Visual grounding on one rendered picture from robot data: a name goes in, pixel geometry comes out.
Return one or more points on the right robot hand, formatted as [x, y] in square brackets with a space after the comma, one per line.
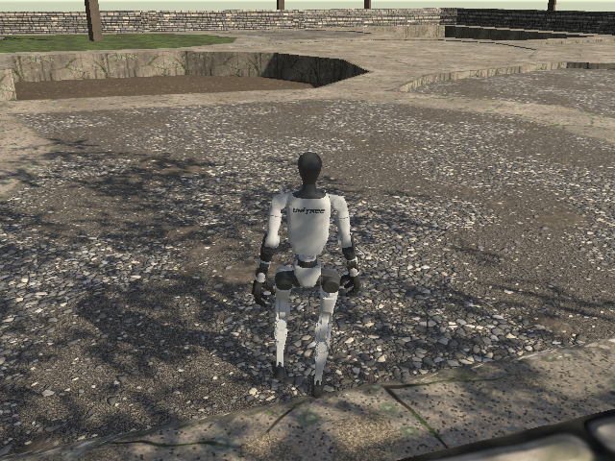
[353, 281]

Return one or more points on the right robot forearm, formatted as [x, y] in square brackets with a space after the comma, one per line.
[351, 259]

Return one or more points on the robot head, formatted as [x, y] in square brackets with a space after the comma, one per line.
[309, 165]

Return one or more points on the left robot forearm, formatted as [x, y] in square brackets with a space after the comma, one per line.
[264, 261]

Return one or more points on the humanoid robot torso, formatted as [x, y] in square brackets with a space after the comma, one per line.
[308, 222]

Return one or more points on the left robot upper arm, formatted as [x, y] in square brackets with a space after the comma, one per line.
[274, 220]

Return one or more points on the left robot hand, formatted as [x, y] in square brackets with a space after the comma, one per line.
[257, 291]

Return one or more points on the right robot upper arm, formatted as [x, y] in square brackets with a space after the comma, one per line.
[342, 218]

